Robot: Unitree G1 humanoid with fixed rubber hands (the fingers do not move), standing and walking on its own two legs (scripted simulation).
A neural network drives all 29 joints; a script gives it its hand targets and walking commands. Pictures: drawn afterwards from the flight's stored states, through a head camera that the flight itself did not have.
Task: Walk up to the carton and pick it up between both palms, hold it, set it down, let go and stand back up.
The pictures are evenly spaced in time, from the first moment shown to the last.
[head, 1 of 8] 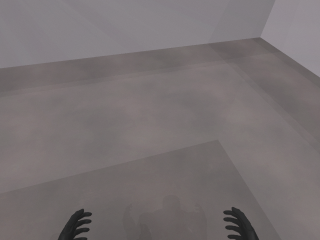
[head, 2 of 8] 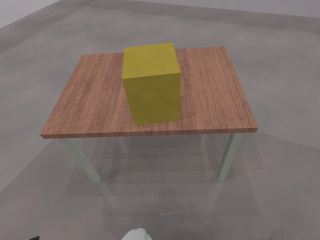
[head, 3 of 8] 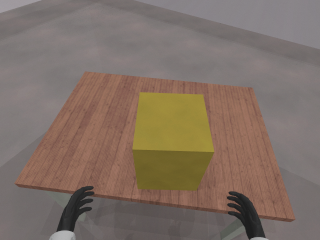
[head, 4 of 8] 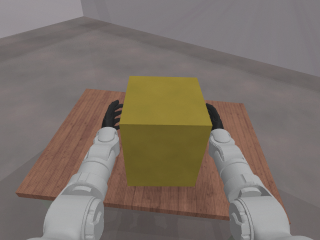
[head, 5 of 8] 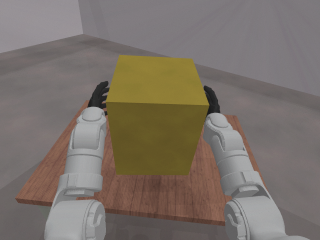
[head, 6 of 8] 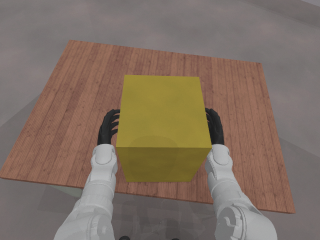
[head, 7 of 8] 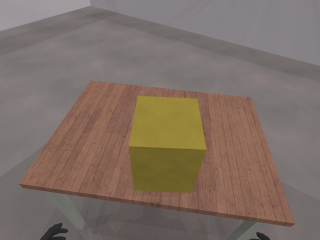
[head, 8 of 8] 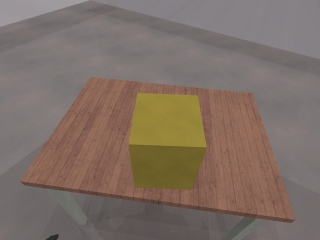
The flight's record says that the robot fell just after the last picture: no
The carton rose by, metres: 0.23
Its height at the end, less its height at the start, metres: +0.00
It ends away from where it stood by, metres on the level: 0.02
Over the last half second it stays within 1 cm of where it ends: yes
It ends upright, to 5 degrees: yes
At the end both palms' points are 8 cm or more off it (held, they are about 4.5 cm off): yes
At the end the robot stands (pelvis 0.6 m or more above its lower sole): yes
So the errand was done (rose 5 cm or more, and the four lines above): yes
